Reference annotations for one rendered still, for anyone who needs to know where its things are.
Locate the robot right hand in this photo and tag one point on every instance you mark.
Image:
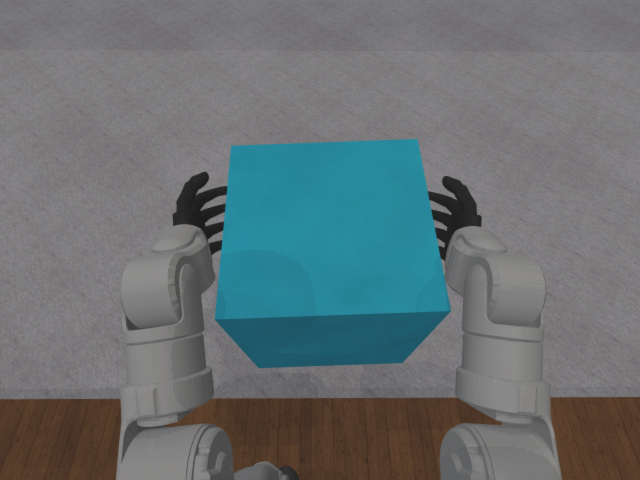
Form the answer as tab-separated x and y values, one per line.
464	211

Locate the robot left hand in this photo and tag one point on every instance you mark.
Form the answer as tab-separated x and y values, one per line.
189	208

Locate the robot left shin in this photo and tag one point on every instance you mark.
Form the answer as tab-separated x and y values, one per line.
268	463

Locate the robot left upper arm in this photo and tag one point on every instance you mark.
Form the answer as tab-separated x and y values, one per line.
190	452

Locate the carton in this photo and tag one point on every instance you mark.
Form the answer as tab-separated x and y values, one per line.
329	254

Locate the robot right upper arm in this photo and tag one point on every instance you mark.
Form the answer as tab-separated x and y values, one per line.
495	452

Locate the robot right forearm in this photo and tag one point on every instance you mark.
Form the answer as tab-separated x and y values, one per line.
504	318

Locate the robot left forearm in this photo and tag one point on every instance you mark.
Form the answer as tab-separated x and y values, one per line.
162	321

